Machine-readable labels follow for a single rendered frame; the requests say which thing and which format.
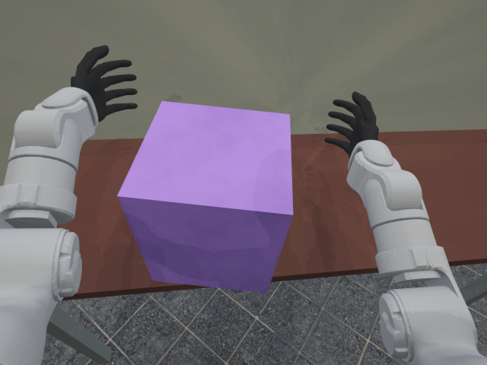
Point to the left robot upper arm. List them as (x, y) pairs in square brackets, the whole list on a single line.
[(38, 267)]

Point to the left robot hand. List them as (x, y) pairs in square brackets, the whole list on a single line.
[(88, 78)]

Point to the table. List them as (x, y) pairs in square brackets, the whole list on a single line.
[(329, 235)]

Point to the right robot upper arm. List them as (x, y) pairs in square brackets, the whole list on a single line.
[(427, 326)]

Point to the robot left forearm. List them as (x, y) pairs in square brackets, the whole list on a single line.
[(43, 161)]

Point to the right robot hand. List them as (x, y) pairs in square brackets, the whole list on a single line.
[(363, 124)]

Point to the robot right forearm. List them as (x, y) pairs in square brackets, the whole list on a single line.
[(407, 250)]

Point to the carton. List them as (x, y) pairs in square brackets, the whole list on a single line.
[(208, 196)]

